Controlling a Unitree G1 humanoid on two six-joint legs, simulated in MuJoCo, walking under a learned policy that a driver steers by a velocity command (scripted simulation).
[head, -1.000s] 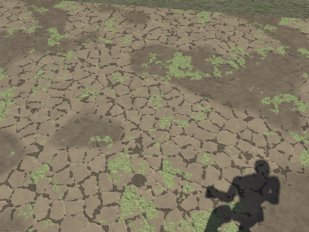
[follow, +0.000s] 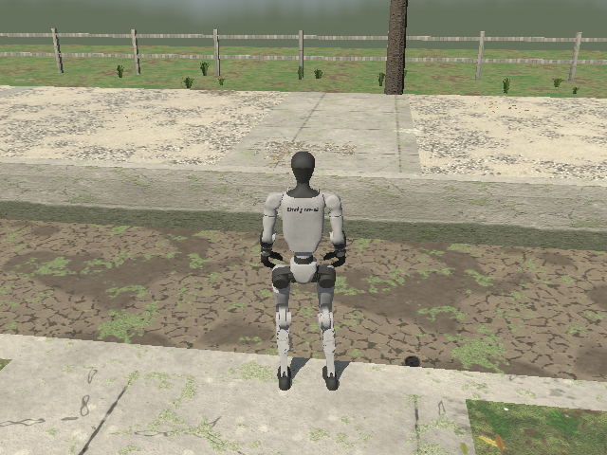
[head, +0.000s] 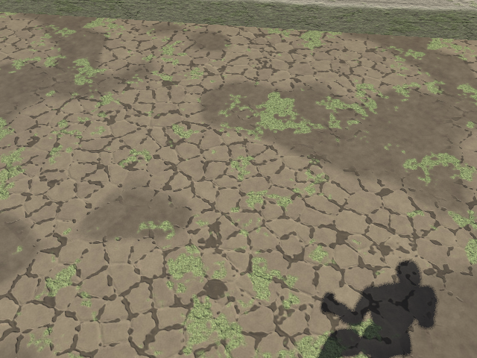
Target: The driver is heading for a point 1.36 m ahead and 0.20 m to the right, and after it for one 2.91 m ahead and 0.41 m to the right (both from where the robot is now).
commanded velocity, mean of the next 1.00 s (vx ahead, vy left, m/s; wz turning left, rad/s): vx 0.50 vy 0.00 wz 0.00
